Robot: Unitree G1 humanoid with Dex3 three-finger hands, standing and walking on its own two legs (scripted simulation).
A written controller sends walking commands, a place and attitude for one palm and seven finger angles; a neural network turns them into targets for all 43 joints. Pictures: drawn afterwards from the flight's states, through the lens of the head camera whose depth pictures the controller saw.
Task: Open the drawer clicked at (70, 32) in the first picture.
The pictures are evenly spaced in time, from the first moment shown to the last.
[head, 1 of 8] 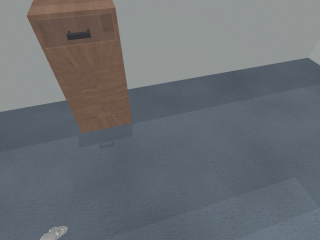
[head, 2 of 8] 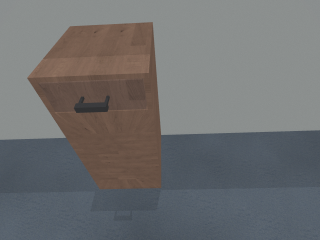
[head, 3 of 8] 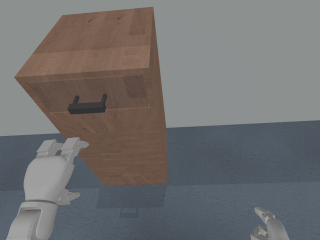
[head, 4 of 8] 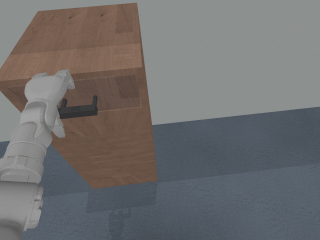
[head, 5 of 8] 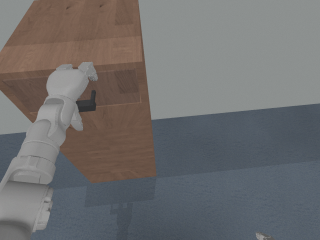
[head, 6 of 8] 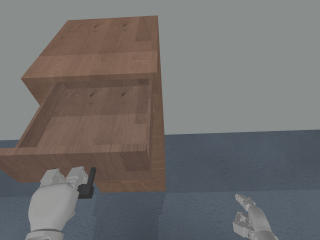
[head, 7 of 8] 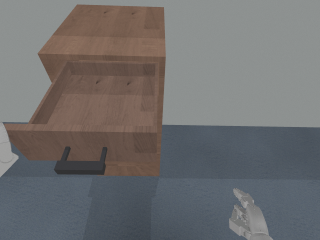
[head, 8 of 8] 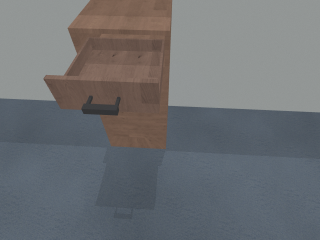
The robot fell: no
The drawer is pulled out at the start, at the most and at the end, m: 0.00 0.30 0.30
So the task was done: yes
